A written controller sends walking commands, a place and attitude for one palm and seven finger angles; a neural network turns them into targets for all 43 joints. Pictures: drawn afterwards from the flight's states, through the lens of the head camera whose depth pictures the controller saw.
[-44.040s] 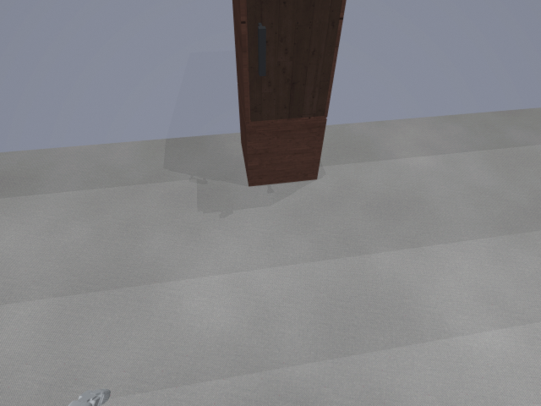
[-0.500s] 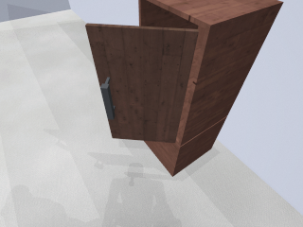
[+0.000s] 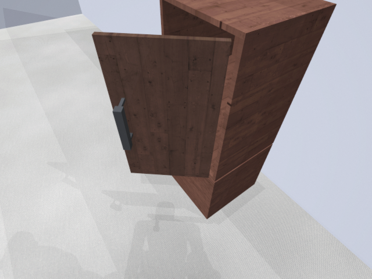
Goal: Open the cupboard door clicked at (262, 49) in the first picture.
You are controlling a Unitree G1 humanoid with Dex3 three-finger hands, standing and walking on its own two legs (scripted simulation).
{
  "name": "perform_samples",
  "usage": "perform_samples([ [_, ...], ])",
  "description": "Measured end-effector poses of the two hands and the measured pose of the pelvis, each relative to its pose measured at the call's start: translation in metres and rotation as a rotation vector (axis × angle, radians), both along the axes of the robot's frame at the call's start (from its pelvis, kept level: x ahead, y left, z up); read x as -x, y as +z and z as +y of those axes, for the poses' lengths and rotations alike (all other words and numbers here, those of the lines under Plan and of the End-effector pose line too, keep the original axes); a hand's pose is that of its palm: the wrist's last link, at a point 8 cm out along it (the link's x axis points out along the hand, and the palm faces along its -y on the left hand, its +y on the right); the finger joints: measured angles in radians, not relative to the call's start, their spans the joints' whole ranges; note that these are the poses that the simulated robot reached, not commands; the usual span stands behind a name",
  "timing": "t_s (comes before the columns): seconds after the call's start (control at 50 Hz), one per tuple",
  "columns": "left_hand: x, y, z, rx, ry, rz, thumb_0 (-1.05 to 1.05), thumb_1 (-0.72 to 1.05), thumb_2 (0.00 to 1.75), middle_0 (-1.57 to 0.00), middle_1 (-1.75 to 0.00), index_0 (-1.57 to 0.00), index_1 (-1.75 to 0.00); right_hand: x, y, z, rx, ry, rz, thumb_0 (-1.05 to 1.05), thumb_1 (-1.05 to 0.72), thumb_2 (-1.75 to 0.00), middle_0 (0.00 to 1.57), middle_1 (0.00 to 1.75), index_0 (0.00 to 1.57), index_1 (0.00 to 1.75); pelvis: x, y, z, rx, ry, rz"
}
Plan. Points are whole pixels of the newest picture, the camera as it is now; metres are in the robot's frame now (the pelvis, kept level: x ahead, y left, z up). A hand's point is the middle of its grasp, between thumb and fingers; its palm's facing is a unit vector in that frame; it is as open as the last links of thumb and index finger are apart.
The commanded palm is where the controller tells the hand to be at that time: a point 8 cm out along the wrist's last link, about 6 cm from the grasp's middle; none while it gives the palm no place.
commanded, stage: come to a stop and stand still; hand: left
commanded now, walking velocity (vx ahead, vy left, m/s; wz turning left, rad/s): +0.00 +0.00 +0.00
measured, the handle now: (125, 124) +0.56 +0.23 -0.03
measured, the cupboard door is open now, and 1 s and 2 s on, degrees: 50 50 50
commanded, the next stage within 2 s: look again from close up in 0.32 s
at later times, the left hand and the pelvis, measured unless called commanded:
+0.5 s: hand out of the picture -0.03 +0.14 -0.18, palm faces +0.04 -0.99 -0.16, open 7.4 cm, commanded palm none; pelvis -0.01 -0.01 +0.00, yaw +0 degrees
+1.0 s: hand out of the picture +0.00 +0.16 -0.17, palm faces +0.03 -0.98 -0.21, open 7.3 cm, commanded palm +0.10 +0.21 -0.07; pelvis +0.00 -0.01 +0.00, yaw +0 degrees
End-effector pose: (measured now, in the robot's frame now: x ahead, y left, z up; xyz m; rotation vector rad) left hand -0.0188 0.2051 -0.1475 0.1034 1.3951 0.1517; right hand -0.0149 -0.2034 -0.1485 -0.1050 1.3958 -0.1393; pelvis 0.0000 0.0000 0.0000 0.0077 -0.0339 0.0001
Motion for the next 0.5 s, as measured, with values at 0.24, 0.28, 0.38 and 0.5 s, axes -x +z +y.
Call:
perform_samples([
  [0.24,0.008,0.0,-0.011,0.007,0.014,0.004,0.01,0.92,0.9,-0.2,-0.3,-0.2,-0.3,0.016,0.001,-0.006,-0.009,0.002,0.044,0.0,-0.91,-0.89,0.2,0.3,0.2,0.3,0.004,0.001,-0.009,0.0,0.009,0.002],
  [0.28,0.01,0.0,-0.013,0.012,0.017,0.006,0.01,0.92,0.9,-0.2,-0.3,-0.2,-0.3,0.018,0.002,-0.008,-0.007,0.002,0.048,0.0,-0.91,-0.89,0.2,0.3,0.2,0.3,0.005,0.001,-0.01,0.0,0.01,0.002],
  [0.38,0.013,-0.001,-0.018,0.023,0.022,0.01,0.01,0.92,0.9,-0.2,-0.3,-0.2,-0.3,0.021,0.003,-0.01,-0.001,0.0,0.052,0.0,-0.91,-0.89,0.2,0.3,0.2,0.3,0.006,0.001,-0.012,0.001,0.011,0.002],
  [0.5,0.017,-0.003,-0.013,0.005,-0.006,0.012,0.01,0.91,0.9,-0.2,-0.3,-0.2,-0.3,0.014,-0.005,-0.011,-0.005,0.002,0.006,0.0,-0.91,-0.89,0.2,0.3,0.2,0.3,0.01,-0.005,-0.007,0.009,0.007,0.004],
])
